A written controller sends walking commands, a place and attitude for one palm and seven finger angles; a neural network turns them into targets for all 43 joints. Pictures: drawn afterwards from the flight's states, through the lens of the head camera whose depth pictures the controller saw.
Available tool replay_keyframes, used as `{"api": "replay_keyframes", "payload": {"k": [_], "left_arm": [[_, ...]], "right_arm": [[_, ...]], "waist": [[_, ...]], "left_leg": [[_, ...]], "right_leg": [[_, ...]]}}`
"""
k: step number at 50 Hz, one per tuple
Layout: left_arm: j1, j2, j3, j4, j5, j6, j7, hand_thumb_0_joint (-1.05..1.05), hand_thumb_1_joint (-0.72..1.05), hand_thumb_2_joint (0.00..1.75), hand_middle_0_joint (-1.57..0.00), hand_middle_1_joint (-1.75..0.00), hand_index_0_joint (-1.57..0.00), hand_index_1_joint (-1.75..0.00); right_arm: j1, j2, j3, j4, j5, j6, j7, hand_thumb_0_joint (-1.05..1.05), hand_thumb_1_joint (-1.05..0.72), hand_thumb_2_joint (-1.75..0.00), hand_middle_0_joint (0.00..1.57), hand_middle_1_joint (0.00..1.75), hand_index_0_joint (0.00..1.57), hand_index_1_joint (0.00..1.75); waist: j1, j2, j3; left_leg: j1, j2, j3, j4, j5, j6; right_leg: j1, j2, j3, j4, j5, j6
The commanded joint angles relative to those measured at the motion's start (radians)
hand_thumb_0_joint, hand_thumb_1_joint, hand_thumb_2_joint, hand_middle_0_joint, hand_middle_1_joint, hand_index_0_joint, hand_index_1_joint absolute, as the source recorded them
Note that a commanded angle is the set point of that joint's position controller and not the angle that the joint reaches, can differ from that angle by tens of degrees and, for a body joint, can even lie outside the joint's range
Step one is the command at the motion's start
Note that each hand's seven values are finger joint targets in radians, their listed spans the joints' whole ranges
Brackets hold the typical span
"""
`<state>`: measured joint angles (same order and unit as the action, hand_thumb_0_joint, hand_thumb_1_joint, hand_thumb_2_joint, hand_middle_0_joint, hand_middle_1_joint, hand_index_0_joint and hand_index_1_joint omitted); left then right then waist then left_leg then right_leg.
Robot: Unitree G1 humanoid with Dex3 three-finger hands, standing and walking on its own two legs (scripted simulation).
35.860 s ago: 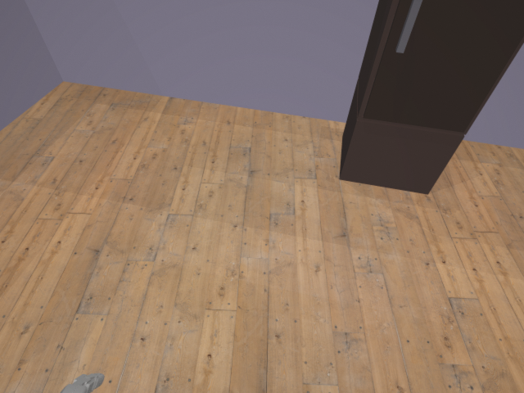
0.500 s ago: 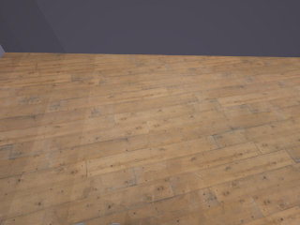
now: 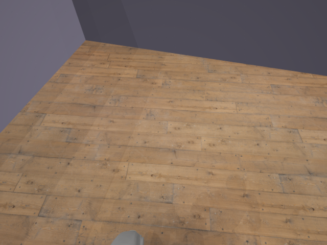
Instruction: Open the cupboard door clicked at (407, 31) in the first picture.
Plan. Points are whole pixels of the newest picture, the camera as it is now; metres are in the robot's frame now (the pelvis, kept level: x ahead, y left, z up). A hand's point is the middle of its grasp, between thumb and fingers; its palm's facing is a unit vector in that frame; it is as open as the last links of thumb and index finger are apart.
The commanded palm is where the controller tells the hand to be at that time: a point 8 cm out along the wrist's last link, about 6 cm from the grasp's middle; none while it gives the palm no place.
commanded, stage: turn to face it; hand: left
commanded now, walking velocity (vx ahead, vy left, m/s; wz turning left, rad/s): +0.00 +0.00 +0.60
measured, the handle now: out of the picture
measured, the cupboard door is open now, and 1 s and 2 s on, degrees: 37 37 37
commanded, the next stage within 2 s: none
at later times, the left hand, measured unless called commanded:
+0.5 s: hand out of the picture +0.07 +0.21 -0.16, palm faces +0.31 -0.90 -0.30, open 7.4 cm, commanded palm none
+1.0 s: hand out of the picture -0.01 +0.20 -0.18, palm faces +0.62 -0.75 -0.24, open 7.4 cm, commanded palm none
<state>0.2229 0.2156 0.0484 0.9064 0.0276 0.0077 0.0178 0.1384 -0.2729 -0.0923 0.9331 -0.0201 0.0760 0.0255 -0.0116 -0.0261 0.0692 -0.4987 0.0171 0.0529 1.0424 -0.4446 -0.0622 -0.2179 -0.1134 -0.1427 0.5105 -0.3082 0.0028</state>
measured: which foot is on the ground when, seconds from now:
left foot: up 0.00-0.14, down 0.16-0.46, up 0.48-0.80, down 0.82-1.00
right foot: down 0.00-0.16, up 0.18-0.46, down 0.48-0.82, up 0.84-1.00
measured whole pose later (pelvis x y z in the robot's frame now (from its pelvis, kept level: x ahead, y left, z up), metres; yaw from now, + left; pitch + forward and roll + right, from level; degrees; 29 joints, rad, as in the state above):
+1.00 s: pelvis +0.05 -0.03 -0.01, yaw +37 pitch +2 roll +0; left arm 0.16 0.27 0.08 0.90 0.01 0.06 0.01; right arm 0.16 -0.21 -0.05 0.90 -0.03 0.02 0.00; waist 0.00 -0.05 0.10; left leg -0.29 0.00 0.00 0.54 -0.28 0.01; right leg -0.49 -0.09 -0.03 1.07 -0.45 0.09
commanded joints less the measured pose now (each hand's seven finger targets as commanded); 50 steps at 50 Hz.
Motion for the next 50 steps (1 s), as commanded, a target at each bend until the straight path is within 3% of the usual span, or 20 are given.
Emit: {"api": "replay_keyframes", "payload": {"k": [1,6,8,9,11,14,21,22,23,24,27,29,35,39,40,41,42,44,46,50], "left_arm": [[0.087,0.216,0.05,-0.035,0.004,-0.027,0.011,0.0,0.9,0.9,-0.2,-0.3,-0.2,-0.3],[0.043,0.227,0.059,-0.046,-0.012,-0.021,0.001,0.0,0.9,0.9,-0.2,-0.3,-0.2,-0.3],[-0.014,0.118,0.028,-0.127,-0.017,-0.01,-0.005,0.0,0.9,0.9,-0.2,-0.3,-0.2,-0.3],[-0.075,0.14,0.032,-0.151,-0.008,0.006,0.001,0.0,0.9,0.9,-0.2,-0.3,-0.2,-0.3],[-0.078,0.121,0.038,-0.113,-0.008,0.013,0.005,0.0,0.9,0.9,-0.2,-0.3,-0.2,-0.3],[-0.024,0.116,0.042,-0.084,-0.01,0.025,-0.009,0.0,0.9,0.9,-0.2,-0.3,-0.2,-0.3],[0.07,0.11,0.045,-0.083,-0.013,0.007,-0.009,0.0,0.9,0.9,-0.2,-0.3,-0.2,-0.3],[0.124,0.155,0.057,-0.079,-0.006,-0.006,-0.004,0.0,0.9,0.9,-0.2,-0.3,-0.2,-0.3],[0.14,0.261,0.077,-0.083,0.011,-0.018,0.008,0.0,0.9,0.9,-0.2,-0.3,-0.2,-0.3],[0.119,0.29,0.068,-0.098,0.002,-0.012,0.009,0.0,0.9,0.9,-0.2,-0.3,-0.2,-0.3],[-0.04,0.167,0.045,-0.129,-0.001,-0.013,0.018,0.0,0.9,0.9,-0.2,-0.3,-0.2,-0.3],[-0.034,0.15,0.036,-0.127,0.001,-0.02,0.017,0.0,0.9,0.9,-0.2,-0.3,-0.2,-0.3],[0.068,0.212,0.058,-0.069,0.005,-0.021,0.016,0.0,0.9,0.9,-0.2,-0.3,-0.2,-0.3],[0.038,0.208,0.065,-0.065,-0.011,-0.01,0.005,0.0,0.9,0.9,-0.2,-0.3,-0.2,-0.3],[0.038,0.163,0.062,-0.088,-0.016,-0.004,0.0,0.0,0.9,0.9,-0.2,-0.3,-0.2,-0.3],[-0.019,0.093,0.036,-0.139,-0.019,0.0,-0.005,0.0,0.9,0.9,-0.2,-0.3,-0.2,-0.3],[-0.106,0.115,0.03,-0.172,-0.005,0.012,0.001,0.0,0.9,0.9,-0.2,-0.3,-0.2,-0.3],[-0.107,0.1,0.038,-0.129,-0.009,0.012,0.004,0.0,0.9,0.9,-0.2,-0.3,-0.2,-0.3],[-0.072,0.106,0.041,-0.1,-0.012,0.019,-0.004,0.0,0.9,0.9,-0.2,-0.3,-0.2,-0.3],[-0.077,0.099,0.039,-0.101,-0.015,0.024,-0.006,0.0,0.9,0.9,-0.2,-0.3,-0.2,-0.3]], "right_arm": [[-0.108,-0.007,0.023,-0.116,0.012,-0.037,0.01,0.0,-0.9,-0.9,0.2,0.3,0.2,0.3],[0.035,-0.088,0.006,-0.099,0.003,-0.052,0.002,0.0,-0.9,-0.9,0.2,0.3,0.2,0.3],[0.16,-0.279,-0.041,-0.086,-0.002,-0.054,-0.01,0.0,-0.9,-0.9,0.2,0.3,0.2,0.3],[0.188,-0.278,-0.042,-0.072,0.0,-0.054,-0.022,0.0,-0.9,-0.9,0.2,0.3,0.2,0.3],[0.093,-0.212,-0.027,-0.088,-0.002,-0.061,-0.04,0.0,-0.9,-0.9,0.2,0.3,0.2,0.3],[0.001,-0.171,-0.012,-0.117,-0.004,-0.063,-0.038,0.0,-0.9,-0.9,0.2,0.3,0.2,0.3],[-0.06,-0.17,-0.027,-0.137,-0.003,-0.044,-0.029,0.0,-0.9,-0.9,0.2,0.3,0.2,0.3],[-0.068,-0.135,-0.023,-0.148,0.006,-0.045,-0.025,0.0,-0.9,-0.9,0.2,0.3,0.2,0.3],[-0.04,-0.049,-0.013,-0.166,0.014,-0.045,-0.019,0.0,-0.9,-0.9,0.2,0.3,0.2,0.3],[-0.059,-0.073,-0.014,-0.177,0.007,-0.044,-0.012,0.0,-0.9,-0.9,0.2,0.3,0.2,0.3],[-0.022,-0.062,-0.017,-0.12,0.005,-0.027,0.0,0.0,-0.9,-0.9,0.2,0.3,0.2,0.3],[-0.027,-0.032,-0.004,-0.103,0.006,-0.023,0.007,0.0,-0.9,-0.9,0.2,0.3,0.2,0.3],[-0.08,-0.002,0.018,-0.112,0.016,-0.036,0.01,0.0,-0.9,-0.9,0.2,0.3,0.2,0.3],[0.029,-0.05,0.007,-0.089,0.01,-0.048,0.005,0.0,-0.9,-0.9,0.2,0.3,0.2,0.3],[0.087,-0.14,-0.016,-0.081,0.001,-0.057,0.0,0.0,-0.9,-0.9,0.2,0.3,0.2,0.3],[0.165,-0.242,-0.04,-0.074,-0.004,-0.056,-0.01,0.0,-0.9,-0.9,0.2,0.3,0.2,0.3],[0.212,-0.242,-0.039,-0.057,-0.003,-0.053,-0.022,0.0,-0.9,-0.9,0.2,0.3,0.2,0.3],[0.151,-0.187,-0.026,-0.062,-0.004,-0.064,-0.043,0.0,-0.9,-0.9,0.2,0.3,0.2,0.3],[0.076,-0.151,-0.012,-0.083,-0.003,-0.069,-0.046,0.0,-0.9,-0.9,0.2,0.3,0.2,0.3],[0.06,-0.159,-0.014,-0.087,-0.007,-0.065,-0.041,0.0,-0.9,-0.9,0.2,0.3,0.2,0.3]], "waist": [[0.062,-0.162,-0.108],[-0.032,-0.116,-0.185],[-0.099,0.34,-0.243],[-0.102,0.153,-0.206],[-0.054,0.264,-0.173],[0.003,0.197,-0.126],[0.053,0.168,-0.1],[0.083,0.058,-0.111],[0.086,-0.284,-0.121],[0.091,-0.3,-0.108],[0.002,-0.223,-0.081],[0.0,-0.195,-0.082],[0.06,-0.172,-0.118],[-0.006,-0.107,-0.15],[-0.039,0.107,-0.196],[-0.087,0.365,-0.194],[-0.102,0.198,-0.158],[-0.065,0.278,-0.179],[-0.017,0.195,-0.156],[-0.01,0.164,-0.117]], "left_leg": [[0.008,-0.01,0.061,-0.249,-0.018,-0.003],[0.37,0.003,0.067,-0.604,0.312,0.049],[0.604,0.438,-0.468,-0.635,0.994,0.313],[0.555,0.452,-0.447,-0.619,0.934,0.346],[0.453,0.313,-0.339,-0.632,0.812,0.27],[0.333,0.217,-0.236,-0.657,0.635,0.213],[0.1,0.151,-0.3,-0.584,0.346,0.17],[0.019,0.077,-0.254,-0.469,0.24,0.121],[-0.155,-0.081,-0.084,-0.194,-0.07,0.032],[-0.121,-0.057,-0.098,0.057,-0.2,0.032],[-0.093,0.02,-0.101,0.245,-0.011,0.015],[-0.051,0.018,-0.051,0.126,0.009,-0.004],[0.056,-0.001,0.047,-0.265,-0.035,0.002],[0.321,-0.002,0.053,-0.592,0.228,0.033],[0.487,0.169,-0.166,-0.645,0.446,0.11],[0.555,0.416,-0.485,-0.673,0.856,0.277],[0.513,0.445,-0.477,-0.647,0.847,0.328],[0.489,0.317,-0.37,-0.629,0.874,0.273],[0.428,0.238,-0.273,-0.637,0.819,0.229],[0.343,0.211,-0.281,-0.666,0.645,0.22]], "right_leg": [[0.225,-0.231,0.099,-0.068,0.723,-0.108],[0.071,-0.211,-0.017,0.193,0.657,-0.008],[-0.374,-0.007,0.003,0.59,-0.382,0.094],[-0.424,-0.012,0.108,0.668,-0.352,0.086],[-0.408,-0.009,0.161,0.68,-0.219,0.087],[-0.308,0.021,0.137,0.578,-0.126,0.088],[0.041,0.107,0.072,0.08,0.018,0.069],[0.149,0.04,0.148,-0.099,0.047,0.052],[0.229,-0.267,0.497,-0.251,0.044,-0.052],[0.089,-0.396,0.558,-0.281,0.046,-0.147],[0.014,-0.244,0.301,-0.211,0.179,-0.123],[0.044,-0.2,0.173,-0.177,0.355,-0.102],[0.187,-0.256,0.109,-0.087,0.589,-0.121],[0.05,-0.228,0.013,0.084,0.455,-0.025],[-0.138,-0.146,-0.046,0.271,0.214,0.039],[-0.379,-0.015,-0.027,0.485,-0.38,0.1],[-0.417,-0.02,0.082,0.602,-0.351,0.084],[-0.428,-0.01,0.149,0.671,-0.228,0.085],[-0.372,0.007,0.151,0.646,-0.133,0.088],[-0.268,0.041,0.13,0.466,-0.129,0.086]]}}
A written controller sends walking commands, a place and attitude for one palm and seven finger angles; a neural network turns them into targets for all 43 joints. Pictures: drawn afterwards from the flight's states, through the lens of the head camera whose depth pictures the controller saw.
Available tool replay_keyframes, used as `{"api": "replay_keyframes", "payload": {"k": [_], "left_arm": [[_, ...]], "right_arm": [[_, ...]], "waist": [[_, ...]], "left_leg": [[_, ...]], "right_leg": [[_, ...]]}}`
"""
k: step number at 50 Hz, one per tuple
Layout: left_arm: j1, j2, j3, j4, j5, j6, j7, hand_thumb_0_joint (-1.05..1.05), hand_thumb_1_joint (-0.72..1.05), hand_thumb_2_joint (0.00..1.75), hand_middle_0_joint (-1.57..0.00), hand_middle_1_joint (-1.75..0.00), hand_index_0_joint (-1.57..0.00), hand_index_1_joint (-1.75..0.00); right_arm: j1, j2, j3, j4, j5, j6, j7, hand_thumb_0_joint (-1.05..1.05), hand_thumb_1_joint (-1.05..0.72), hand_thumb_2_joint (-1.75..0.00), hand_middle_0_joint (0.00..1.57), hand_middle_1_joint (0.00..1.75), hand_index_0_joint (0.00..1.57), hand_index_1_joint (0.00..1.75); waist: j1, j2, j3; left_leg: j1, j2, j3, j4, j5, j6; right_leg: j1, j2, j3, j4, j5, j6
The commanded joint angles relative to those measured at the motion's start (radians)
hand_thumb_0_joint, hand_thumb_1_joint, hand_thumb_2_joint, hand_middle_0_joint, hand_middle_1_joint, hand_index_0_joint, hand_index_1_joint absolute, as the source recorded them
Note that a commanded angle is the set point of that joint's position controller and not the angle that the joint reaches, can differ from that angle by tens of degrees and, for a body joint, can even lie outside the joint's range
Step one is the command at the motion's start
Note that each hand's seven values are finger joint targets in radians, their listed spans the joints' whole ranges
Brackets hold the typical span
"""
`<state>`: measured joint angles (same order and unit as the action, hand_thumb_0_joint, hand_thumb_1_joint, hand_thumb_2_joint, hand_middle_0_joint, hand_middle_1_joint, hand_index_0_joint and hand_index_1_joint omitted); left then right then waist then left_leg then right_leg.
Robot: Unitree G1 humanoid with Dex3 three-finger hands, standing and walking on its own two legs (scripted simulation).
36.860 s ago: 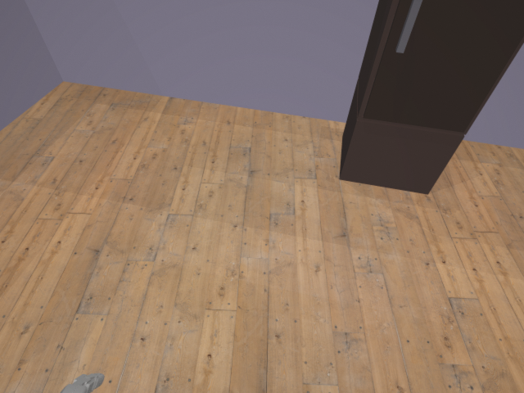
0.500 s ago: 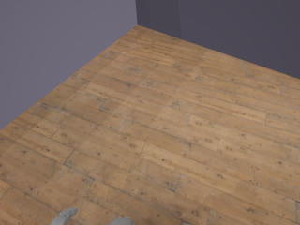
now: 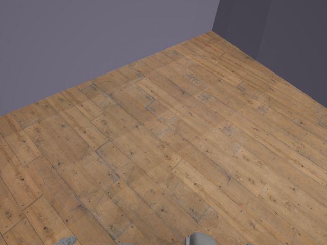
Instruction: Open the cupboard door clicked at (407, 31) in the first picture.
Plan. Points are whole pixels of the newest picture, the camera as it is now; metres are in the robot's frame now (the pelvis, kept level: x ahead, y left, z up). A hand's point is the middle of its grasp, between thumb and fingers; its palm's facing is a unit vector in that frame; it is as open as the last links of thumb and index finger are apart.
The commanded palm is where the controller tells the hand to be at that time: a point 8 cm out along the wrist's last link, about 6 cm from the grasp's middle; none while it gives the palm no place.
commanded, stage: turn to face it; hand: left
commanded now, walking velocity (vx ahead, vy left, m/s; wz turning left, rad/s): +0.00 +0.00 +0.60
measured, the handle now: out of the picture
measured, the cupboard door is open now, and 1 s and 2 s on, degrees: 37 37 37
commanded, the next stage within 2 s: none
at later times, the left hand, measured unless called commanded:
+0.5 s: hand out of the picture +0.00 +0.16 -0.16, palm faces +0.32 -0.92 -0.23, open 7.4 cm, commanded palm none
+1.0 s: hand out of the picture +0.01 +0.17 -0.15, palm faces +0.56 -0.78 -0.28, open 7.4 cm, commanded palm none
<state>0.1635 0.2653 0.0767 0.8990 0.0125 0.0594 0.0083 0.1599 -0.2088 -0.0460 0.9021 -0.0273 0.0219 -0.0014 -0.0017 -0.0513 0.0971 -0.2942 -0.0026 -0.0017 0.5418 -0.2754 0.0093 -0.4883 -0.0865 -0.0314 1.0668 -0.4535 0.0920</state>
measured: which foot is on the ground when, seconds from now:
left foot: down 0.00-0.16, up 0.18-0.54, down 0.56-0.92, up 0.94-1.00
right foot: up 0.00-0.14, down 0.16-0.54, up 0.56-0.90, down 0.92-1.00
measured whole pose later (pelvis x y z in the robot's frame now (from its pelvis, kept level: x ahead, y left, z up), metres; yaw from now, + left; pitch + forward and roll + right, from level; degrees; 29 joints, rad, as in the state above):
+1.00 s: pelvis +0.03 -0.06 +0.00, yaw +36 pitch +0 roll +1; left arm 0.15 0.21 0.05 0.84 0.02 0.01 0.02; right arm 0.17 -0.24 -0.08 0.93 -0.02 0.07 0.01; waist -0.02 0.03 0.11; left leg -0.45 -0.04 -0.06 0.98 -0.49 -0.03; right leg -0.28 -0.06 -0.08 0.59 -0.31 0.00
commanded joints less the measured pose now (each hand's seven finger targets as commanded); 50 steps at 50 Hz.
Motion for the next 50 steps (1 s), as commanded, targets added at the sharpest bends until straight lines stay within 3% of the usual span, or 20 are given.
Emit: {"api": "replay_keyframes", "payload": {"k": [1,6,7,8,9,10,12,14,20,25,26,27,28,33,43,44,45,46,47,50], "left_arm": [[-0.024,0.047,0.009,-0.099,0.0,-0.027,0.003,0.0,0.9,0.9,-0.2,-0.3,-0.2,-0.3],[0.087,0.057,0.015,-0.086,-0.004,-0.048,0.006,0.0,0.9,0.9,-0.2,-0.3,-0.2,-0.3],[0.139,0.111,0.027,-0.08,0.004,-0.06,0.013,0.0,0.9,0.9,-0.2,-0.3,-0.2,-0.3],[0.163,0.21,0.047,-0.076,0.021,-0.069,0.023,0.0,0.9,0.9,-0.2,-0.3,-0.2,-0.3],[0.15,0.235,0.038,-0.089,0.016,-0.064,0.023,0.0,0.9,0.9,-0.2,-0.3,-0.2,-0.3],[0.105,0.175,0.03,-0.093,0.013,-0.071,0.029,0.0,0.9,0.9,-0.2,-0.3,-0.2,-0.3],[0.006,0.113,0.012,-0.112,0.009,-0.065,0.028,0.0,0.9,0.9,-0.2,-0.3,-0.2,-0.3],[0.011,0.098,0.005,-0.113,0.012,-0.073,0.027,0.0,0.9,0.9,-0.2,-0.3,-0.2,-0.3],[0.125,0.155,0.026,-0.061,0.019,-0.074,0.025,0.0,0.9,0.9,-0.2,-0.3,-0.2,-0.3],[0.11,0.168,0.038,-0.048,0.009,-0.064,0.015,0.0,0.9,0.9,-0.2,-0.3,-0.2,-0.3],[0.097,0.147,0.036,-0.06,0.002,-0.06,0.01,0.0,0.9,0.9,-0.2,-0.3,-0.2,-0.3],[0.083,0.077,0.022,-0.097,-0.002,-0.054,0.003,0.0,0.9,0.9,-0.2,-0.3,-0.2,-0.3],[0.012,0.059,0.007,-0.139,0.005,-0.044,0.007,0.0,0.9,0.9,-0.2,-0.3,-0.2,-0.3],[0.016,0.065,0.016,-0.076,0.008,-0.029,0.001,0.0,0.9,0.9,-0.2,-0.3,-0.2,-0.3],[0.07,0.054,0.013,-0.09,-0.002,-0.043,0.006,0.0,0.9,0.9,-0.2,-0.3,-0.2,-0.3],[0.107,0.072,0.018,-0.084,-0.002,-0.052,0.009,0.0,0.9,0.9,-0.2,-0.3,-0.2,-0.3],[0.146,0.137,0.034,-0.079,0.01,-0.065,0.018,0.0,0.9,0.9,-0.2,-0.3,-0.2,-0.3],[0.156,0.214,0.047,-0.082,0.022,-0.069,0.023,0.0,0.9,0.9,-0.2,-0.3,-0.2,-0.3],[0.139,0.205,0.042,-0.091,0.016,-0.068,0.03,0.0,0.9,0.9,-0.2,-0.3,-0.2,-0.3],[0.011,0.114,0.013,-0.113,0.013,-0.067,0.028,0.0,0.9,0.9,-0.2,-0.3,-0.2,-0.3]], "right_arm": [[0.032,-0.226,-0.063,-0.056,-0.001,-0.008,-0.012,0.0,-0.9,-0.9,0.2,0.3,0.2,0.3],[-0.035,-0.222,-0.072,-0.081,0.007,0.005,-0.007,0.0,-0.9,-0.9,0.2,0.3,0.2,0.3],[-0.045,-0.185,-0.07,-0.093,0.016,0.005,-0.002,0.0,-0.9,-0.9,0.2,0.3,0.2,0.3],[-0.031,-0.11,-0.059,-0.114,0.023,0.004,0.006,0.0,-0.9,-0.9,0.2,0.3,0.2,0.3],[-0.052,-0.14,-0.061,-0.125,0.014,0.007,0.013,0.0,-0.9,-0.9,0.2,0.3,0.2,0.3],[-0.063,-0.146,-0.067,-0.104,0.011,0.016,0.012,0.0,-0.9,-0.9,0.2,0.3,0.2,0.3],[-0.029,-0.123,-0.065,-0.068,0.012,0.03,0.025,0.0,-0.9,-0.9,0.2,0.3,0.2,0.3],[-0.034,-0.102,-0.053,-0.059,0.012,0.035,0.033,0.0,-0.9,-0.9,0.2,0.3,0.2,0.3],[-0.118,-0.073,-0.033,-0.078,0.02,0.024,0.039,0.0,-0.9,-0.9,0.2,0.3,0.2,0.3],[-0.034,-0.105,-0.035,-0.064,0.018,0.01,0.031,0.0,-0.9,-0.9,0.2,0.3,0.2,0.3],[0.024,-0.157,-0.05,-0.051,0.014,0.003,0.028,0.0,-0.9,-0.9,0.2,0.3,0.2,0.3],[0.082,-0.268,-0.079,-0.051,0.005,-0.003,0.024,0.0,-0.9,-0.9,0.2,0.3,0.2,0.3],[0.149,-0.319,-0.087,-0.032,0.005,0.005,0.013,0.0,-0.9,-0.9,0.2,0.3,0.2,0.3],[0.014,-0.214,-0.055,-0.058,0.005,-0.014,-0.018,0.0,-0.9,-0.9,0.2,0.3,0.2,0.3],[-0.036,-0.219,-0.071,-0.073,0.004,0.006,-0.006,0.0,-0.9,-0.9,0.2,0.3,0.2,0.3],[-0.045,-0.203,-0.069,-0.081,0.01,0.006,-0.005,0.0,-0.9,-0.9,0.2,0.3,0.2,0.3],[-0.035,-0.153,-0.065,-0.09,0.019,0.005,0.001,0.0,-0.9,-0.9,0.2,0.3,0.2,0.3],[-0.038,-0.106,-0.056,-0.117,0.022,0.002,0.008,0.0,-0.9,-0.9,0.2,0.3,0.2,0.3],[-0.049,-0.145,-0.067,-0.115,0.014,0.011,0.01,0.0,-0.9,-0.9,0.2,0.3,0.2,0.3],[-0.036,-0.117,-0.061,-0.068,0.011,0.031,0.027,0.0,-0.9,-0.9,0.2,0.3,0.2,0.3]], "waist": [[-0.02,0.21,-0.132],[0.032,0.191,-0.155],[0.062,0.069,-0.161],[0.068,-0.245,-0.165],[0.072,-0.236,-0.135],[0.045,-0.238,-0.115],[-0.012,-0.154,-0.084],[-0.012,-0.158,-0.093],[0.05,-0.139,-0.129],[-0.002,-0.135,-0.158],[-0.041,-0.021,-0.194],[-0.073,0.295,-0.231],[-0.105,0.315,-0.214],[-0.016,0.22,-0.161],[0.018,0.242,-0.132],[0.041,0.198,-0.144],[0.06,0.006,-0.165],[0.068,-0.267,-0.155],[0.066,-0.214,-0.143],[-0.007,-0.16,-0.09]], "left_leg": [[0.109,0.223,-0.237,-0.172,0.417,0.145],[-0.041,0.162,-0.278,-0.069,0.316,0.097],[-0.157,0.092,-0.232,0.035,0.159,0.043],[-0.331,-0.069,-0.036,0.291,-0.225,-0.046],[-0.31,-0.04,-0.05,0.532,-0.367,-0.044],[-0.317,-0.005,-0.084,0.66,-0.315,-0.042],[-0.294,0.029,-0.052,0.73,-0.177,-0.061],[-0.259,0.033,-0.006,0.638,-0.147,-0.078],[-0.173,0.015,0.085,0.285,-0.199,-0.077],[0.06,0.0,0.121,-0.036,-0.003,-0.044],[0.221,0.062,0.052,-0.117,0.152,-0.012],[0.378,0.329,-0.311,-0.149,0.478,0.112],[0.33,0.45,-0.416,-0.17,0.618,0.235],[0.194,0.239,-0.207,-0.168,0.538,0.146],[-0.019,0.169,-0.296,-0.109,0.318,0.115],[-0.075,0.136,-0.287,-0.055,0.275,0.083],[-0.218,0.049,-0.21,0.097,0.083,0.022],[-0.327,-0.09,-0.022,0.355,-0.303,-0.051],[-0.293,-0.026,-0.068,0.561,-0.351,-0.043],[-0.276,0.025,-0.041,0.705,-0.189,-0.063]], "right_leg": [[0.032,0.024,0.011,-0.144,0.011,-0.005],[0.33,0.081,-0.025,-0.544,0.178,-0.025],[0.469,-0.011,0.067,-0.704,0.219,-0.046],[0.546,-0.316,0.377,-0.807,0.28,-0.159],[0.398,-0.426,0.407,-0.815,0.313,-0.251],[0.346,-0.371,0.393,-0.801,0.339,-0.257],[0.307,-0.266,0.167,-0.764,0.406,-0.217],[0.328,-0.226,0.058,-0.747,0.512,-0.195],[0.463,-0.274,-0.002,-0.673,0.71,-0.212],[0.375,-0.263,-0.091,-0.519,0.671,-0.135],[0.248,-0.236,-0.137,-0.388,0.552,-0.086],[-0.024,-0.089,-0.176,-0.149,0.024,-0.01],[-0.112,-0.044,-0.072,-0.004,-0.241,-0.009],[-0.088,-0.024,0.035,0.073,0.037,-0.003],[0.269,0.081,-0.023,-0.461,0.127,-0.023],[0.373,0.064,-0.01,-0.599,0.211,-0.031],[0.515,-0.1,0.153,-0.739,0.217,-0.075],[0.518,-0.368,0.398,-0.806,0.334,-0.202],[0.402,-0.427,0.387,-0.8,0.358,-0.27],[0.314,-0.259,0.135,-0.751,0.429,-0.224]]}}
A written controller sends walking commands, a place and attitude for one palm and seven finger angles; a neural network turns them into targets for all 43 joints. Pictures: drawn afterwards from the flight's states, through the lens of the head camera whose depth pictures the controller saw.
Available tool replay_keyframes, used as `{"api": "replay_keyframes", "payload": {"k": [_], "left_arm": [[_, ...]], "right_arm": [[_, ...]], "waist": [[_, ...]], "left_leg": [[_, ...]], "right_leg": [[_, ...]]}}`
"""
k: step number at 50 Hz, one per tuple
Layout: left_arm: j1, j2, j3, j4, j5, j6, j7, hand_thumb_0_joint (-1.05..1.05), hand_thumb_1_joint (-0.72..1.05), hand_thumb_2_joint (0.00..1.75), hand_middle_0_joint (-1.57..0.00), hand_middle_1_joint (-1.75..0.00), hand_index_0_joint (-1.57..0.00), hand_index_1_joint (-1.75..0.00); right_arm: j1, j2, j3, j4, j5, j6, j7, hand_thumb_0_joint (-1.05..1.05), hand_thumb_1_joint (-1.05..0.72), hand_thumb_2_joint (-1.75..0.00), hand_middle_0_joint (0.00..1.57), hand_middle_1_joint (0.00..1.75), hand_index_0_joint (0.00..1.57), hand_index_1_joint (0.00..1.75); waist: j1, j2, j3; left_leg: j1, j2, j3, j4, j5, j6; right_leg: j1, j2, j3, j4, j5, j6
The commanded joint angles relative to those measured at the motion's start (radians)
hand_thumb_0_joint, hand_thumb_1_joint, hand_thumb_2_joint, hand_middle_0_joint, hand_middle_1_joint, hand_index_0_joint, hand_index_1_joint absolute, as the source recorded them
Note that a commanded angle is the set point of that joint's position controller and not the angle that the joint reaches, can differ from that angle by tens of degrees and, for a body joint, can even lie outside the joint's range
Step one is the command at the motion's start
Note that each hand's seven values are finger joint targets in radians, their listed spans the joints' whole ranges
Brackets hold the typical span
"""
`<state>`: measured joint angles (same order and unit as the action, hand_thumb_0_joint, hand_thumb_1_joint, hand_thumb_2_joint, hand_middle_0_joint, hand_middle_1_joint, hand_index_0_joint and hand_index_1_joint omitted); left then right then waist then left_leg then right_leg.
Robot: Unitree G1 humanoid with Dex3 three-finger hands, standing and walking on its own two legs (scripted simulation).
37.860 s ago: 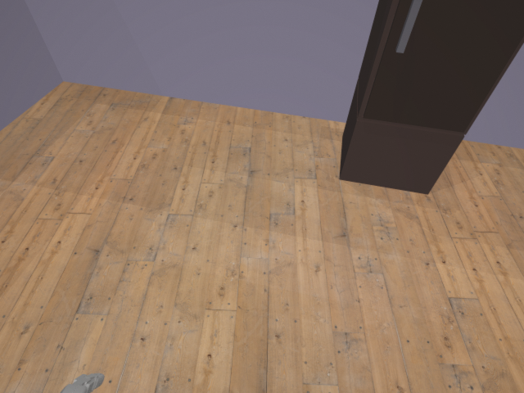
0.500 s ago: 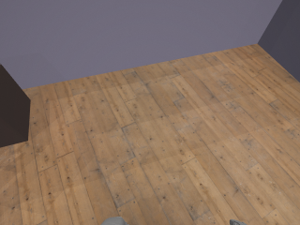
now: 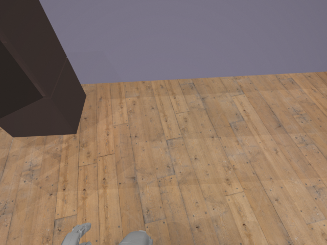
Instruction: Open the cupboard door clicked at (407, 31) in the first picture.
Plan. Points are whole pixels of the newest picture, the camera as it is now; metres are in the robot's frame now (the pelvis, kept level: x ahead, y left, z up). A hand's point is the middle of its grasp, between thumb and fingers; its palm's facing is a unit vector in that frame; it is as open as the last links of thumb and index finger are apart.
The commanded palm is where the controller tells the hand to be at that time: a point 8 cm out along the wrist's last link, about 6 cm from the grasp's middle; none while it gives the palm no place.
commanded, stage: turn to face it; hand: left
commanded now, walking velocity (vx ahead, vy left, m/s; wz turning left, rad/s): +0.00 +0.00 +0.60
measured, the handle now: out of the picture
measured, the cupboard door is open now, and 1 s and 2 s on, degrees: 37 37 37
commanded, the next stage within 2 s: take the last steps up to it in 1.08 s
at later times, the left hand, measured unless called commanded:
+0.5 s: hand out of the picture +0.03 +0.25 -0.16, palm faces +0.33 -0.91 -0.26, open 7.4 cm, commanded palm none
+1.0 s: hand out of the picture -0.05 +0.20 -0.18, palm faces +0.57 -0.79 -0.22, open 7.4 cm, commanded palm none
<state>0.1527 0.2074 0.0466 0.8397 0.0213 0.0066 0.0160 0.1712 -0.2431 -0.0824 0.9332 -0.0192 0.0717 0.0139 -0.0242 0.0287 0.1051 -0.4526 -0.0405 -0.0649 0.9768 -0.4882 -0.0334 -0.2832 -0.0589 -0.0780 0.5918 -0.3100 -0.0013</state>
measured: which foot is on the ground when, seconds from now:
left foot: up 0.00-0.26, down 0.28-0.62, up 0.64-0.92, down 0.94-1.00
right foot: down 0.00-0.26, up 0.28-0.60, down 0.62-0.94, up 0.96-1.00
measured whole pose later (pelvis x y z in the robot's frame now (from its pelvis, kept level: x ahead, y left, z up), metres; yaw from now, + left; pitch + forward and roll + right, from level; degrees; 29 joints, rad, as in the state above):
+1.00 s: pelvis +0.03 +0.01 -0.01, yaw +34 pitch +1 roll +1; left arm 0.24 0.25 0.06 0.93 0.01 0.05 0.01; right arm 0.12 -0.21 -0.05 0.92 -0.03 0.02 0.01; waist 0.01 -0.08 0.10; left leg -0.30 -0.01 0.05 0.61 -0.32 0.03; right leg -0.36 -0.14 -0.09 0.88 -0.53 0.07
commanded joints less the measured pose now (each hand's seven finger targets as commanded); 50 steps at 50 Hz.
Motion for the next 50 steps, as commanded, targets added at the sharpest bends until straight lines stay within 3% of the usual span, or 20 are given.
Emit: {"api": "replay_keyframes", "payload": {"k": [1,7,11,12,13,14,16,19,25,28,29,31,33,36,40,43,45,46,47,50], "left_arm": [[0.013,0.164,0.041,-0.058,0.005,-0.015,0.018,0.0,0.9,0.9,-0.2,-0.3,-0.2,-0.3],[0.118,0.215,0.062,-0.003,0.014,-0.017,0.015,0.0,0.9,0.9,-0.2,-0.3,-0.2,-0.3],[0.112,0.226,0.07,0.003,0.0,-0.009,0.007,0.0,0.9,0.9,-0.2,-0.3,-0.2,-0.3],[0.1,0.201,0.066,-0.007,-0.006,-0.003,0.003,0.0,0.9,0.9,-0.2,-0.3,-0.2,-0.3],[0.094,0.134,0.056,-0.047,-0.014,0.003,-0.005,0.0,0.9,0.9,-0.2,-0.3,-0.2,-0.3],[0.013,0.112,0.037,-0.09,-0.005,0.009,0.0,0.0,0.9,0.9,-0.2,-0.3,-0.2,-0.3],[-0.05,0.109,0.045,-0.073,-0.004,0.021,0.006,0.0,0.9,0.9,-0.2,-0.3,-0.2,-0.3],[0.008,0.115,0.045,-0.026,-0.003,0.025,-0.006,0.0,0.9,0.9,-0.2,-0.3,-0.2,-0.3],[0.018,0.104,0.039,-0.036,-0.009,0.021,-0.004,0.0,0.9,0.9,-0.2,-0.3,-0.2,-0.3],[0.108,0.113,0.044,-0.022,-0.012,0.007,-0.001,0.0,0.9,0.9,-0.2,-0.3,-0.2,-0.3],[0.15,0.142,0.053,-0.013,-0.008,-0.003,0.004,0.0,0.9,0.9,-0.2,-0.3,-0.2,-0.3],[0.169,0.278,0.073,-0.024,0.013,-0.014,0.015,0.0,0.9,0.9,-0.2,-0.3,-0.2,-0.3],[0.09,0.211,0.061,-0.037,0.006,-0.015,0.024,0.0,0.9,0.9,-0.2,-0.3,-0.2,-0.3],[0.02,0.172,0.045,-0.05,0.01,-0.016,0.018,0.0,0.9,0.9,-0.2,-0.3,-0.2,-0.3],[0.115,0.211,0.058,-0.005,0.015,-0.017,0.015,0.0,0.9,0.9,-0.2,-0.3,-0.2,-0.3],[0.141,0.222,0.062,0.024,0.008,-0.015,0.011,0.0,0.9,0.9,-0.2,-0.3,-0.2,-0.3],[0.124,0.19,0.057,0.017,-0.009,-0.008,0.005,0.0,0.9,0.9,-0.2,-0.3,-0.2,-0.3],[0.128,0.12,0.046,-0.015,-0.015,-0.002,0.0,0.0,0.9,0.9,-0.2,-0.3,-0.2,-0.3],[0.054,0.094,0.023,-0.045,-0.007,0.007,0.004,0.0,0.9,0.9,-0.2,-0.3,-0.2,-0.3],[0.014,0.1,0.031,0.002,-0.01,0.021,0.005,0.0,0.9,0.9,-0.2,-0.3,-0.2,-0.3]], "right_arm": [[-0.047,-0.069,-0.021,-0.095,0.003,-0.014,0.017,0.0,-0.9,-0.9,0.2,0.3,0.2,0.3],[-0.118,-0.033,0.002,-0.11,0.013,-0.031,0.024,0.0,-0.9,-0.9,0.2,0.3,0.2,0.3],[-0.029,-0.066,-0.001,-0.089,0.009,-0.042,0.016,0.0,-0.9,-0.9,0.2,0.3,0.2,0.3],[0.015,-0.113,-0.014,-0.081,0.007,-0.048,0.016,0.0,-0.9,-0.9,0.2,0.3,0.2,0.3],[0.077,-0.227,-0.043,-0.081,-0.005,-0.056,0.008,0.0,-0.9,-0.9,0.2,0.3,0.2,0.3],[0.153,-0.28,-0.053,-0.06,-0.006,-0.049,-0.003,0.0,-0.9,-0.9,0.2,0.3,0.2,0.3],[0.113,-0.24,-0.044,-0.064,-0.009,-0.055,-0.026,0.0,-0.9,-0.9,0.2,0.3,0.2,0.3],[0.005,-0.178,-0.02,-0.088,-0.008,-0.062,-0.031,0.0,-0.9,-0.9,0.2,0.3,0.2,0.3],[-0.006,-0.189,-0.029,-0.088,-0.01,-0.051,-0.025,0.0,-0.9,-0.9,0.2,0.3,0.2,0.3],[-0.058,-0.181,-0.032,-0.105,-0.003,-0.043,-0.022,0.0,-0.9,-0.9,0.2,0.3,0.2,0.3],[-0.071,-0.161,-0.032,-0.115,0.004,-0.042,-0.018,0.0,-0.9,-0.9,0.2,0.3,0.2,0.3],[-0.07,-0.088,-0.023,-0.149,0.011,-0.044,-0.005,0.0,-0.9,-0.9,0.2,0.3,0.2,0.3],[-0.083,-0.103,-0.029,-0.126,0.004,-0.028,0.0,0.0,-0.9,-0.9,0.2,0.3,0.2,0.3],[-0.065,-0.065,-0.015,-0.099,0.004,-0.017,0.017,0.0,-0.9,-0.9,0.2,0.3,0.2,0.3],[-0.117,-0.026,0.005,-0.104,0.012,-0.033,0.02,0.0,-0.9,-0.9,0.2,0.3,0.2,0.3],[-0.063,-0.031,0.011,-0.082,0.013,-0.045,0.011,0.0,-0.9,-0.9,0.2,0.3,0.2,0.3],[0.008,-0.102,-0.003,-0.059,0.007,-0.059,0.006,0.0,-0.9,-0.9,0.2,0.3,0.2,0.3],[0.057,-0.203,-0.025,-0.06,-0.003,-0.066,0.0,0.0,-0.9,-0.9,0.2,0.3,0.2,0.3],[0.111,-0.238,-0.03,-0.048,-0.005,-0.056,-0.009,0.0,-0.9,-0.9,0.2,0.3,0.2,0.3],[0.047,-0.17,-0.01,-0.042,-0.009,-0.066,-0.042,0.0,-0.9,-0.9,0.2,0.3,0.2,0.3]], "waist": [[0.01,-0.241,-0.089],[0.074,-0.233,-0.125],[0.022,-0.206,-0.169],[-0.008,-0.09,-0.199],[-0.042,0.21,-0.232],[-0.082,0.224,-0.229],[-0.06,0.206,-0.181],[0.004,0.134,-0.146],[0.006,0.137,-0.149],[0.05,0.125,-0.158],[0.077,0.057,-0.156],[0.091,-0.336,-0.146],[0.052,-0.29,-0.098],[0.013,-0.242,-0.089],[0.069,-0.228,-0.116],[0.05,-0.238,-0.159],[0.002,-0.097,-0.205],[-0.021,0.196,-0.239],[-0.053,0.215,-0.21],[-0.017,0.2,-0.166]], "left_leg": [[-0.092,0.063,0.047,0.233,0.048,-0.027],[0.012,0.048,0.155,-0.186,-0.003,-0.029],[0.218,0.033,0.179,-0.473,0.21,-0.004],[0.358,0.097,0.097,-0.558,0.362,0.024],[0.506,0.358,-0.261,-0.576,0.721,0.164],[0.484,0.484,-0.371,-0.592,0.877,0.285],[0.374,0.381,-0.311,-0.613,0.671,0.258],[0.31,0.281,-0.181,-0.613,0.661,0.195],[0.252,0.247,-0.212,-0.594,0.592,0.189],[0.13,0.204,-0.232,-0.526,0.522,0.154],[0.048,0.152,-0.203,-0.452,0.419,0.11],[-0.158,-0.036,0.026,0.015,-0.141,-0.002],[-0.15,0.042,-0.014,0.256,-0.064,0.0],[-0.064,0.064,0.053,0.168,0.023,-0.022],[0.02,0.034,0.138,-0.159,-0.005,-0.023],[0.142,0.012,0.167,-0.393,0.122,-0.011],[0.38,0.095,0.09,-0.576,0.391,0.029],[0.51,0.351,-0.234,-0.581,0.745,0.152],[0.453,0.46,-0.3,-0.592,0.908,0.258],[0.375,0.348,-0.198,-0.586,0.906,0.245]], "right_leg": [[0.086,-0.265,0.127,-0.281,0.283,-0.111],[0.228,-0.303,0.051,-0.187,0.503,-0.113],[0.159,-0.284,-0.031,-0.041,0.481,-0.036],[0.046,-0.254,-0.076,0.088,0.37,0.012],[-0.217,-0.112,-0.125,0.312,-0.101,0.091],[-0.311,-0.066,-0.026,0.464,-0.394,0.088],[-0.339,-0.066,0.073,0.563,-0.259,0.078],[-0.276,-0.049,0.078,0.509,-0.128,0.086],[-0.112,0.016,0.043,0.223,-0.127,0.08],[0.095,0.05,0.023,-0.021,0.007,0.07],[0.209,0.01,0.053,-0.17,0.078,0.061],[0.236,-0.438,0.472,-0.353,0.149,-0.141],[0.121,-0.37,0.388,-0.316,0.184,-0.175],[0.071,-0.271,0.129,-0.274,0.281,-0.117],[0.184,-0.277,0.085,-0.199,0.475,-0.113],[0.21,-0.262,0.04,-0.1,0.554,-0.071],[0.053,-0.217,-0.03,0.057,0.401,0.012],[-0.182,-0.095,-0.087,0.247,-0.059,0.081],[-0.229,-0.064,-0.013,0.378,-0.357,0.079],[-0.252,-0.06,0.086,0.492,-0.221,0.071]]}}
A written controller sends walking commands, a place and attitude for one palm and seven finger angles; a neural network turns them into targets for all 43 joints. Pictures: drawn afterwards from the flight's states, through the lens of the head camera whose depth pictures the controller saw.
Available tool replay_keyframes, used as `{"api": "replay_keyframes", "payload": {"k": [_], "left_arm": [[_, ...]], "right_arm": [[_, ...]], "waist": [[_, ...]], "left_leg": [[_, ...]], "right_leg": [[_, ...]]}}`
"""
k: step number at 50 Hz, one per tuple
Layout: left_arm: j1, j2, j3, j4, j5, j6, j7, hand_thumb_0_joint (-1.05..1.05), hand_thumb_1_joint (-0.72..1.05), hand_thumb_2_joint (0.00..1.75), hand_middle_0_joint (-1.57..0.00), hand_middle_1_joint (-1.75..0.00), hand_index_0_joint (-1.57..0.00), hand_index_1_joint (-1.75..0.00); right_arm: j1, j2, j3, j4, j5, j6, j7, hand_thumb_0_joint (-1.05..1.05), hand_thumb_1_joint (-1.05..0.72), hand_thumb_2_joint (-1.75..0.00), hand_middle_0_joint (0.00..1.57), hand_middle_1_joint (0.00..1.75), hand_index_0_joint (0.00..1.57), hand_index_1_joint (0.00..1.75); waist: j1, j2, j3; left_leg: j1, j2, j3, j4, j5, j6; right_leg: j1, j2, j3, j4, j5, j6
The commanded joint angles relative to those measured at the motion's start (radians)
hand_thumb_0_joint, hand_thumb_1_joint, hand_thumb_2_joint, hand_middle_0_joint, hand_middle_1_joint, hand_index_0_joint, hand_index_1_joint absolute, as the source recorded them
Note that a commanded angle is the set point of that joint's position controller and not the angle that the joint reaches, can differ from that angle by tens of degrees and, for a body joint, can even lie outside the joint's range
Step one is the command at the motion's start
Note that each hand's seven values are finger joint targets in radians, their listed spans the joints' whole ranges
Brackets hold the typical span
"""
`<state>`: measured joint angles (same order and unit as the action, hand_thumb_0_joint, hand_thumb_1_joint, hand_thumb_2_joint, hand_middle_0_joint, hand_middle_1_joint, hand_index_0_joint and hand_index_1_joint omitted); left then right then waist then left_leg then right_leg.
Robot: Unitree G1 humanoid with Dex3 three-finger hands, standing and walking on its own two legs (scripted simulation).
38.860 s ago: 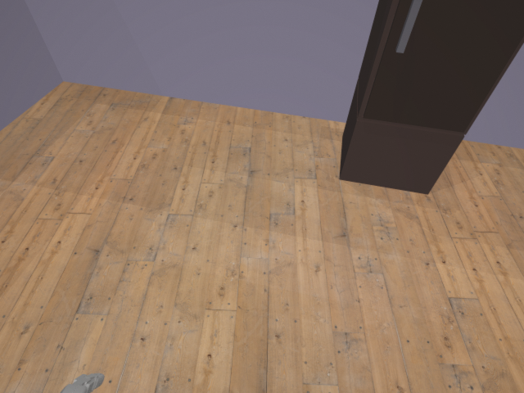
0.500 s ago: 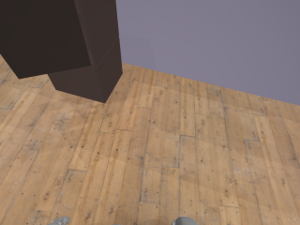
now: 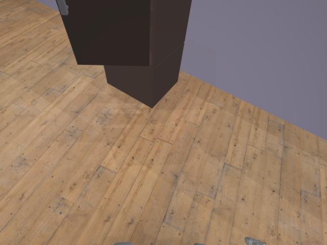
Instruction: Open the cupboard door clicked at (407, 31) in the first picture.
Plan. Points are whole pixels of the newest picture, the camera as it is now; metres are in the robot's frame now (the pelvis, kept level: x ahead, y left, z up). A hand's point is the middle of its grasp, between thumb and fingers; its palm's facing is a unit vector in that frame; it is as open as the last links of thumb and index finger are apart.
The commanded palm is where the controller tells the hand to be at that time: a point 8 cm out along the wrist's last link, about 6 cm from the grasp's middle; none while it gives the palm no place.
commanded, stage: turn to face it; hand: left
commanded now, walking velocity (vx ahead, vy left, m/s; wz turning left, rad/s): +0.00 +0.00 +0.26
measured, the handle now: out of the picture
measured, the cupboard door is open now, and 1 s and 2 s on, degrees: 37 37 37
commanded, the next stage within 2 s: take the last steps up to it in 0.08 s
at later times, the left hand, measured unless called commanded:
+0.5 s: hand out of the picture +0.01 +0.16 -0.14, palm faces +0.22 -0.95 -0.20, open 7.4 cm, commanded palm none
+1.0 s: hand (65, 208) +0.21 +0.28 -0.14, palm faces +0.23 -0.95 -0.21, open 7.4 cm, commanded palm none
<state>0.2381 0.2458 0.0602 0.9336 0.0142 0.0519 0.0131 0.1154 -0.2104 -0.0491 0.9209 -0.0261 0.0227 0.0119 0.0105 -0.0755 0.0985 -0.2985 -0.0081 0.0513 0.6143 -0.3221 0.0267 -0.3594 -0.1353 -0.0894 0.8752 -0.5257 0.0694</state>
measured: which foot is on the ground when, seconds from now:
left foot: down 0.00-0.26, up 0.28-0.66, down 0.68-1.00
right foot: up 0.00-0.24, down 0.26-0.68, up 0.70-1.00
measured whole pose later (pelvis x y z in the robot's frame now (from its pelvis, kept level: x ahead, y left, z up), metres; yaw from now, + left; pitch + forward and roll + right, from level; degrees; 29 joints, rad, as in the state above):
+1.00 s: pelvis +0.16 +0.08 +0.01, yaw +11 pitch -1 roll +3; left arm 0.18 0.17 0.06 0.98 0.03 -0.01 -0.02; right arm 0.32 -0.17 -0.04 1.07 -0.04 -0.04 0.00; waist 0.00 -0.02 0.04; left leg -0.11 -0.03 0.16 0.38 -0.26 0.03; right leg -0.47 -0.10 -0.11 0.76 -0.29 0.01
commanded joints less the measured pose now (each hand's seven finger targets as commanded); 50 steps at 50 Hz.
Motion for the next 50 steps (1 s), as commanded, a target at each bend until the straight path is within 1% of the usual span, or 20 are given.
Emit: {"api": "replay_keyframes", "payload": {"k": [1,9,11,12,13,14,15,17,20,24,27,29,32,33,34,35,37,41,44,50], "left_arm": [[-0.051,0.056,0.018,-0.075,-0.002,-0.021,0.004,0.0,0.9,0.9,-0.2,-0.3,-0.2,-0.3],[0.01,0.027,0.007,-0.037,-0.004,-0.032,0.0,0.0,0.9,0.9,-0.2,-0.3,-0.2,-0.3],[0.088,0.043,0.016,-0.014,0.0,-0.049,-0.001,0.0,0.9,0.9,-0.2,-0.3,-0.2,-0.3],[0.121,0.107,0.032,-0.007,0.012,-0.063,0.002,0.0,0.9,0.9,-0.2,-0.3,-0.2,-0.3],[0.154,0.2,0.054,-0.007,0.022,-0.067,0.004,0.0,0.9,0.9,-0.2,-0.3,-0.2,-0.3],[0.169,0.22,0.054,-0.021,0.016,-0.066,0.005,0.0,0.9,0.9,-0.2,-0.3,-0.2,-0.3],[0.119,0.174,0.048,-0.022,0.013,-0.074,0.008,0.0,0.9,0.9,-0.2,-0.3,-0.2,-0.3],[0.029,0.11,0.034,-0.032,0.011,-0.087,0.006,0.0,0.9,0.9,-0.2,-0.3,-0.2,-0.3],[0.074,0.091,0.032,-0.007,0.009,-0.113,0.002,0.0,0.9,0.9,-0.2,-0.3,-0.2,-0.3],[0.178,0.105,0.037,0.061,0.015,-0.122,0.001,0.0,0.9,0.9,-0.2,-0.3,-0.2,-0.3],[0.185,0.111,0.04,0.09,0.02,-0.12,-0.002,0.0,0.9,0.9,-0.2,-0.3,-0.2,-0.3],[0.173,0.125,0.043,0.096,0.021,-0.116,-0.003,0.0,0.9,0.9,-0.2,-0.3,-0.2,-0.3],[0.126,0.121,0.046,0.102,0.016,-0.105,-0.006,0.0,0.9,0.9,-0.2,-0.3,-0.2,-0.3],[0.133,0.076,0.035,0.088,0.011,-0.099,-0.012,0.0,0.9,0.9,-0.2,-0.3,-0.2,-0.3],[0.117,0.008,0.021,0.047,0.002,-0.094,-0.02,0.0,0.9,0.9,-0.2,-0.3,-0.2,-0.3],[0.027,-0.007,0.013,0.0,0.007,-0.095,-0.016,0.0,0.9,0.9,-0.2,-0.3,-0.2,-0.3],[-0.005,-0.009,0.007,0.011,0.01,-0.09,-0.011,0.0,0.9,0.9,-0.2,-0.3,-0.2,-0.3],[0.048,-0.035,0.006,0.053,0.015,-0.074,-0.027,0.0,0.9,0.9,-0.2,-0.3,-0.2,-0.3],[0.023,-0.04,0.003,0.037,0.014,-0.068,-0.029,0.0,0.9,0.9,-0.2,-0.3,-0.2,-0.3],[-0.007,-0.023,0.015,0.011,0.016,-0.075,-0.034,0.0,0.9,0.9,-0.2,-0.3,-0.2,-0.3]], "right_arm": [[0.081,-0.187,-0.037,-0.035,-0.001,-0.019,-0.042,0.0,-0.9,-0.9,0.2,0.3,0.2,0.3],[0.053,-0.172,-0.033,-0.015,0.0,-0.01,-0.038,0.0,-0.9,-0.9,0.2,0.3,0.2,0.3],[0.035,-0.155,-0.03,-0.017,0.01,-0.008,-0.031,0.0,-0.9,-0.9,0.2,0.3,0.2,0.3],[0.039,-0.112,-0.027,-0.023,0.018,-0.01,-0.022,0.0,-0.9,-0.9,0.2,0.3,0.2,0.3],[0.019,-0.061,-0.019,-0.056,0.017,-0.009,-0.012,0.0,-0.9,-0.9,0.2,0.3,0.2,0.3],[-0.035,-0.118,-0.028,-0.075,0.008,-0.003,-0.002,0.0,-0.9,-0.9,0.2,0.3,0.2,0.3],[-0.054,-0.119,-0.038,-0.068,0.004,0.001,0.001,0.0,-0.9,-0.9,0.2,0.3,0.2,0.3],[0.008,-0.107,-0.045,-0.026,0.0,0.006,0.017,0.0,-0.9,-0.9,0.2,0.3,0.2,0.3],[0.021,-0.063,-0.034,-0.005,0.003,0.003,0.031,0.0,-0.9,-0.9,0.2,0.3,0.2,0.3],[-0.047,-0.037,-0.024,-0.019,0.007,-0.009,0.038,0.0,-0.9,-0.9,0.2,0.3,0.2,0.3],[-0.084,-0.028,-0.017,-0.033,0.01,-0.02,0.044,0.0,-0.9,-0.9,0.2,0.3,0.2,0.3],[-0.072,-0.027,-0.011,-0.032,0.012,-0.029,0.045,0.0,-0.9,-0.9,0.2,0.3,0.2,0.3],[0.111,-0.071,-0.018,0.027,0.007,-0.049,0.03,0.0,-0.9,-0.9,0.2,0.3,0.2,0.3],[0.252,-0.148,-0.036,0.065,0.0,-0.056,0.015,0.0,-0.9,-0.9,0.2,0.3,0.2,0.3],[0.394,-0.259,-0.068,0.092,-0.012,-0.059,-0.002,0.0,-0.9,-0.9,0.2,0.3,0.2,0.3],[0.442,-0.274,-0.067,0.113,-0.006,-0.048,-0.022,0.0,-0.9,-0.9,0.2,0.3,0.2,0.3],[0.297,-0.179,-0.04,0.075,-0.002,-0.058,-0.03,0.0,-0.9,-0.9,0.2,0.3,0.2,0.3],[0.222,-0.091,-0.011,0.069,-0.001,-0.09,-0.034,0.0,-0.9,-0.9,0.2,0.3,0.2,0.3],[0.216,-0.088,-0.015,0.081,-0.002,-0.09,-0.03,0.0,-0.9,-0.9,0.2,0.3,0.2,0.3],[0.21,-0.106,-0.016,0.108,-0.005,-0.077,-0.02,0.0,-0.9,-0.9,0.2,0.3,0.2,0.3]], "waist": [[-0.035,0.264,-0.154],[-0.007,0.234,-0.138],[0.034,0.193,-0.152],[0.052,0.039,-0.143],[0.075,-0.216,-0.079],[0.105,-0.178,-0.023],[0.067,-0.197,0.028],[0.004,-0.109,0.021],[0.015,-0.076,-0.032],[0.06,-0.06,-0.041],[0.067,-0.121,-0.015],[0.058,-0.134,-0.019],[-0.038,-0.046,-0.075],[-0.097,0.137,-0.155],[-0.146,0.413,-0.216],[-0.155,0.301,-0.186],[-0.09,0.301,-0.125],[-0.015,0.163,-0.059],[-0.002,0.159,-0.055],[0.026,0.116,-0.015]], "left_leg": [[0.21,0.287,-0.265,-0.221,0.744,0.167],[0.11,0.228,-0.242,-0.215,0.534,0.124],[0.01,0.157,-0.209,-0.151,0.235,0.069],[-0.147,0.065,-0.137,-0.019,-0.016,0.016],[-0.332,-0.054,-0.022,0.219,-0.278,-0.044],[-0.356,-0.009,-0.096,0.435,-0.289,-0.038],[-0.389,0.024,-0.14,0.542,-0.187,-0.033],[-0.355,0.066,-0.121,0.588,-0.024,-0.051],[-0.319,0.068,-0.058,0.472,0.055,-0.078],[-0.341,0.068,-0.009,0.277,0.028,-0.084],[-0.28,0.066,0.024,0.125,0.021,-0.075],[-0.191,0.051,0.047,0.039,0.009,-0.061],[0.164,-0.003,0.118,-0.151,0.076,-0.039],[0.375,0.092,0.01,-0.187,0.027,-0.001],[0.494,0.344,-0.399,-0.297,-0.012,0.111],[0.448,0.407,-0.452,-0.365,-0.011,0.178],[0.267,0.377,-0.397,-0.396,-0.142,0.182],[0.141,0.296,-0.189,-0.434,0.133,0.159],[0.108,0.276,-0.112,-0.454,0.116,0.166],[0.023,0.26,-0.078,-0.382,-0.02,0.141]], "right_leg": [[-0.156,0.026,0.09,0.204,0.031,-0.001],[0.082,0.107,0.019,-0.192,0.137,-0.013],[0.258,0.101,0.013,-0.419,0.271,-0.019],[0.384,-0.028,0.164,-0.548,0.171,-0.058],[0.399,-0.284,0.489,-0.684,0.03,-0.17],[0.254,-0.367,0.58,-0.759,-0.148,-0.248],[0.186,-0.32,0.59,-0.777,-0.18,-0.236],[0.154,-0.254,0.36,-0.753,-0.059,-0.183],[0.235,-0.196,0.16,-0.719,0.192,-0.148],[0.369,-0.23,0.12,-0.691,0.349,-0.17],[0.342,-0.24,0.082,-0.669,0.365,-0.164],[0.307,-0.244,0.058,-0.632,0.403,-0.157],[0.141,-0.175,-0.029,-0.445,0.397,-0.105],[0.023,-0.106,-0.105,-0.204,0.344,-0.075],[-0.218,0.047,-0.145,0.109,-0.079,-0.026],[-0.309,0.052,-0.02,0.277,-0.099,-0.061],[-0.345,-0.01,0.055,0.404,0.042,-0.085],[-0.232,-0.023,0.05,0.233,0.18,-0.069],[-0.143,-0.01,0.028,0.031,0.217,-0.067],[0.09,0.051,-0.017,-0.232,0.278,-0.066]]}}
